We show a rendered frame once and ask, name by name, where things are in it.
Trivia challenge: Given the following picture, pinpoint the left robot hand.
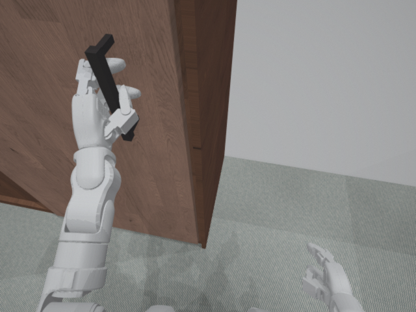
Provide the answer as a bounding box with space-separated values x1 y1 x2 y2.
71 58 141 151

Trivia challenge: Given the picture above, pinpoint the handle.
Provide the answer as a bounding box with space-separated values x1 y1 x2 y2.
84 34 140 141

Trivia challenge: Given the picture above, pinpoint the right robot hand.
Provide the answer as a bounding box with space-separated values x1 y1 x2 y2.
302 242 353 308

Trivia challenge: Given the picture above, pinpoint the robot left forearm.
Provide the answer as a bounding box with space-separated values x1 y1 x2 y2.
36 146 121 312

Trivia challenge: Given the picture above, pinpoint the wardrobe door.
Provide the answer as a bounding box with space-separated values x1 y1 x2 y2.
0 0 199 244
0 171 40 203

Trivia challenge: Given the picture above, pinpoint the robot right forearm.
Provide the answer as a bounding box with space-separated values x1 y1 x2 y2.
329 293 365 312

